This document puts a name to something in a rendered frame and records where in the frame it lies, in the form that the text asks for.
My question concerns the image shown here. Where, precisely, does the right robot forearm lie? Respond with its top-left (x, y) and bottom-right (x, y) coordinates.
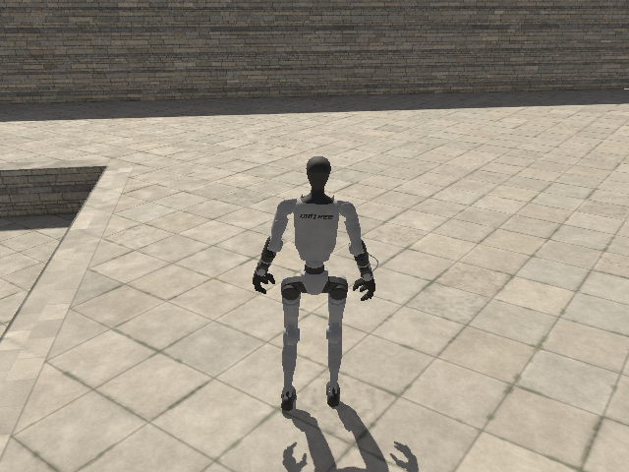
top-left (354, 240), bottom-right (373, 281)

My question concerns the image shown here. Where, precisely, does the left robot hand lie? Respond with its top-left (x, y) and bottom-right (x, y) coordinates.
top-left (253, 271), bottom-right (275, 294)

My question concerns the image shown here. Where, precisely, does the robot left upper arm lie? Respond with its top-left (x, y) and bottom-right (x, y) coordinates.
top-left (267, 198), bottom-right (297, 253)

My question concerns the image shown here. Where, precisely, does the right robot hand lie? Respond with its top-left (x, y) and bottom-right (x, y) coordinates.
top-left (353, 278), bottom-right (375, 301)

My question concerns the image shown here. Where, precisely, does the robot left shin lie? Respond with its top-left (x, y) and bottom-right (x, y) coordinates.
top-left (282, 327), bottom-right (297, 397)

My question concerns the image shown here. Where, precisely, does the robot right upper arm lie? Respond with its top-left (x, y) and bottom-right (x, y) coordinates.
top-left (337, 200), bottom-right (364, 256)

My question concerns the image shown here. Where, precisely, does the left robot forearm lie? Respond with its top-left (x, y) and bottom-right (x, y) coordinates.
top-left (256, 236), bottom-right (276, 276)

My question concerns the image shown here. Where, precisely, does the robot right thigh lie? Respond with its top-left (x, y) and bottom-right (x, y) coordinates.
top-left (326, 274), bottom-right (348, 344)

